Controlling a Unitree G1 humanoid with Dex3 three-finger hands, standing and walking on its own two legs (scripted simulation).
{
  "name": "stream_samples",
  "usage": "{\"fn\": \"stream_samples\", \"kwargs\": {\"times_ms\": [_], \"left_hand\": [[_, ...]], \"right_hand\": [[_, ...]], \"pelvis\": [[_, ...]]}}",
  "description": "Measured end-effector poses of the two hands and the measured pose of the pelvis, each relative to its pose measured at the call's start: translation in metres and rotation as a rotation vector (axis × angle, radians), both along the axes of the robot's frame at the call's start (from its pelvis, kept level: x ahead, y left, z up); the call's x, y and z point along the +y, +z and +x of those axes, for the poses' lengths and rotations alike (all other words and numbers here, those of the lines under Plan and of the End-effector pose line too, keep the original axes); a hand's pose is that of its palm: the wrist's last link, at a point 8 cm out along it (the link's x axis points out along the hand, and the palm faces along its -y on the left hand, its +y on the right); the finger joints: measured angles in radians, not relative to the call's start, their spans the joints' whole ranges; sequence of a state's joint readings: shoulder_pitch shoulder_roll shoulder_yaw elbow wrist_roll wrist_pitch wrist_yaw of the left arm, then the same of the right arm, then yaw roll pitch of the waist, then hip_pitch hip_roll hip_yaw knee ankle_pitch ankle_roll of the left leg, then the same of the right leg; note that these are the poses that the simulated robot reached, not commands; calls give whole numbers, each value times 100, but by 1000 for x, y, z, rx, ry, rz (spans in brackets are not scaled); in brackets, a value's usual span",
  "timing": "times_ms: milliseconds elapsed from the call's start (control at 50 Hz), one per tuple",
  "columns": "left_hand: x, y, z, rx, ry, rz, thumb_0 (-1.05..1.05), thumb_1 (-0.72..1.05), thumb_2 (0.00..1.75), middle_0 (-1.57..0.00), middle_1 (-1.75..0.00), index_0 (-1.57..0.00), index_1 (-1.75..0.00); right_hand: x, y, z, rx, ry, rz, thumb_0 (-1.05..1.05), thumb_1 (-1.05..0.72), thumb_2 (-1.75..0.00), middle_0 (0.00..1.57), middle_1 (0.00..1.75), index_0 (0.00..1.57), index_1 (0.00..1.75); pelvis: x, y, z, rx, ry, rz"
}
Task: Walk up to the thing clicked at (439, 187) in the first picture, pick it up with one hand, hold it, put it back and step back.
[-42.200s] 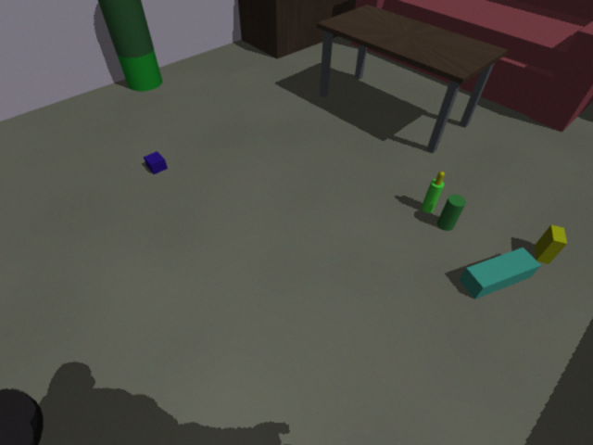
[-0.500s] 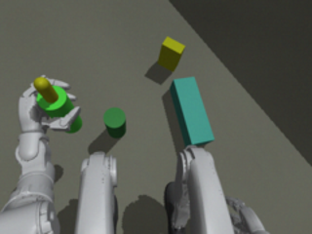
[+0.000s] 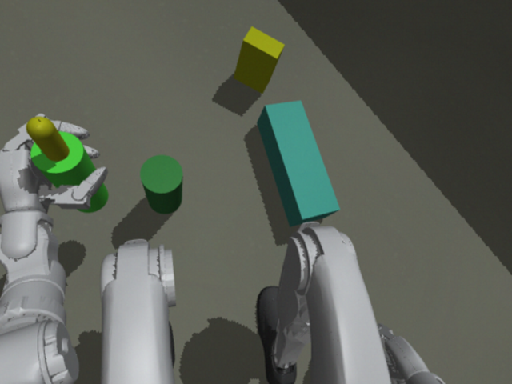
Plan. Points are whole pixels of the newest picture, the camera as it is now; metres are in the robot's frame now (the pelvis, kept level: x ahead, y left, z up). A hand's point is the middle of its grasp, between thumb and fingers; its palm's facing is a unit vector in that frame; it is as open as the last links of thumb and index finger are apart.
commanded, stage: crouch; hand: left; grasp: from the side
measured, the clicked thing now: (69, 168) +0.44 +0.23 -0.06
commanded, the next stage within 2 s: lower in 0.22 s
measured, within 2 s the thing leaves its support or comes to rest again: rests again in 1.96 s
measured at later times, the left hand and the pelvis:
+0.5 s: hand (86, 178) +0.44 +0.23 -0.11, palm faces +0.11 -0.99 -0.01, open 8.2 cm; pelvis +0.00 +0.00 -0.02, yaw -2 degrees
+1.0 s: hand (95, 186) +0.44 +0.23 -0.16, palm faces +0.13 -0.99 +0.01, open 8.2 cm; pelvis -0.01 +0.01 -0.03, yaw -6 degrees
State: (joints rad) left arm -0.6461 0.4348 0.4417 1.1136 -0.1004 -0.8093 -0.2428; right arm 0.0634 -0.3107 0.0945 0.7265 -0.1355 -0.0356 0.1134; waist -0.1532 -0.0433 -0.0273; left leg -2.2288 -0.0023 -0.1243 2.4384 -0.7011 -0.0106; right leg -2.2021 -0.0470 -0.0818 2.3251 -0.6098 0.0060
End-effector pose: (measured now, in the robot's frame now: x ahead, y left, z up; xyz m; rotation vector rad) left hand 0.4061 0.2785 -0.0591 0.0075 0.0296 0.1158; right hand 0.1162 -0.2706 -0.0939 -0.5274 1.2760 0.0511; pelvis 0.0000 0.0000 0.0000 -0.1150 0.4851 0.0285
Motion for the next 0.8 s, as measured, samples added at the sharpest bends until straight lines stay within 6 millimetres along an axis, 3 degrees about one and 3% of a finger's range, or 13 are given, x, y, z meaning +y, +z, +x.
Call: {"fn": "stream_samples", "kwargs": {"times_ms": [400,800], "left_hand": [[1,-34,6,-3,-17,5,-1,-14,108,-86,-101,-81,-104],[0,-90,10,10,2,-19,-1,-14,109,-87,-100,-82,-103]], "right_hand": [[3,-5,3,39,67,-35,1,-92,-91,20,30,20,30],[3,5,-9,100,180,-127,1,-92,-91,20,30,20,30]], "pelvis": [[4,-16,0,-37,-12,-36],[9,-32,-6,-126,-44,-90]]}}
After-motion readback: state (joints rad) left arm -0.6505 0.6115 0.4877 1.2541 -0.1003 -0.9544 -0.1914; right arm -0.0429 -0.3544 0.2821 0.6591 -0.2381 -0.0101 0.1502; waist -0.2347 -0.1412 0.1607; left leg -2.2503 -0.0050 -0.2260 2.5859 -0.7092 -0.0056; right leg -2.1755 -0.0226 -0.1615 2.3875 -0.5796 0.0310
